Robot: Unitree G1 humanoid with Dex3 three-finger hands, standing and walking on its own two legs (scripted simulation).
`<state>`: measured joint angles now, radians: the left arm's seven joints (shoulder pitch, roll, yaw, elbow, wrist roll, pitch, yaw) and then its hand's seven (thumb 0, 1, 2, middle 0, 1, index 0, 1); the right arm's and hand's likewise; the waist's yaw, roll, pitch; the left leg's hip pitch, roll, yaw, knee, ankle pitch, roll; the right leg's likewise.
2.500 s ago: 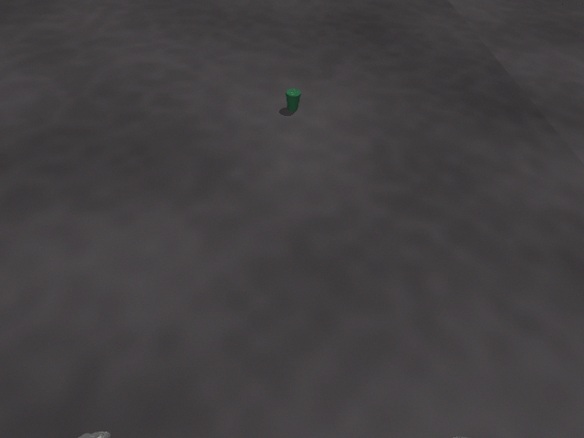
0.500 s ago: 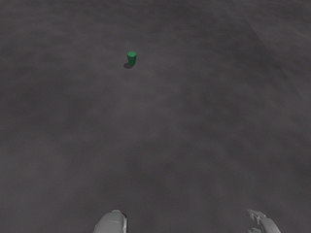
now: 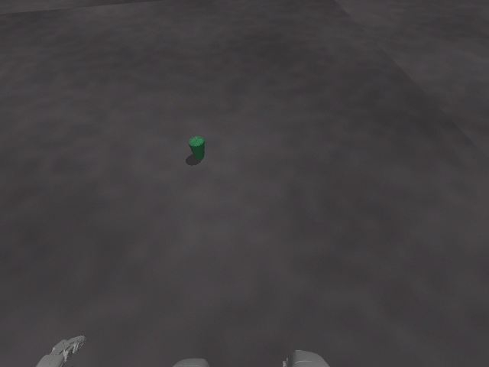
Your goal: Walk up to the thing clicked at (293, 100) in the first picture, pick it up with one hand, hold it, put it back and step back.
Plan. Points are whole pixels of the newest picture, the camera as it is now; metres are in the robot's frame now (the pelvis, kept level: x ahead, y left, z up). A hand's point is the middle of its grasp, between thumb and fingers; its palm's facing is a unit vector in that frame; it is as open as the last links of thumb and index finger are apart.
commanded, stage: walk up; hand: left
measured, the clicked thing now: (197, 148) +1.33 +0.33 -0.70
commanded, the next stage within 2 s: none
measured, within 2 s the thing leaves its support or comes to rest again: neither
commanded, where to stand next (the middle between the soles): +0.96 +0.09 m, yaw -1 degrees
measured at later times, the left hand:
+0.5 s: hand (89, 288) +0.28 +0.34 -0.14, palm faces -0.03 -0.94 -0.34, open 7.4 cm
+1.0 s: hand (141, 183) +0.54 +0.28 -0.10, palm faces -0.02 -0.92 -0.40, open 7.4 cm
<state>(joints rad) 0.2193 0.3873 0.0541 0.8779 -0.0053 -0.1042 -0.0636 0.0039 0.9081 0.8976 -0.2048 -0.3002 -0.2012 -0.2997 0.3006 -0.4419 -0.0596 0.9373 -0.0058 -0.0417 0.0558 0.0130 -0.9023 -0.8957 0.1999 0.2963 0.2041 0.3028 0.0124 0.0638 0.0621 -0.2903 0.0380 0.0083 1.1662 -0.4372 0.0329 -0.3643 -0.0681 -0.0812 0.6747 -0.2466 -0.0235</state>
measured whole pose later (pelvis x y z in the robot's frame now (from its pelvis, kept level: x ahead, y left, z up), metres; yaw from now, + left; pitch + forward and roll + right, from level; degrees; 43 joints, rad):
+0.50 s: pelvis +0.23 +0.07 +0.01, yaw +0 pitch -3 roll -1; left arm 0.30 0.45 0.04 0.94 -0.01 -0.06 -0.04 0.01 0.91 0.90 -0.20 -0.30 -0.20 -0.30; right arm 0.24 -0.39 -0.06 0.87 -0.01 -0.09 0.07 0.01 -0.90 -0.90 0.20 0.30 0.21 0.30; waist -0.01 -0.05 0.07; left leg -0.26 0.04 0.10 0.54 -0.23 0.03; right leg -0.41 -0.04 0.04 1.11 -0.35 -0.04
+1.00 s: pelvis +0.44 +0.02 +0.01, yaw -1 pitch -4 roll +2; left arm 0.22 0.36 0.03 0.86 -0.01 -0.10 -0.04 0.00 0.91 0.90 -0.21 -0.30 -0.20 -0.30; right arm 0.30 -0.42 -0.04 0.89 0.00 -0.04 0.05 0.01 -0.90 -0.90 0.20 0.30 0.21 0.30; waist 0.01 0.06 0.10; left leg -0.39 0.02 0.00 1.10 -0.38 0.04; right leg -0.27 -0.04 -0.08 0.54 -0.21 -0.04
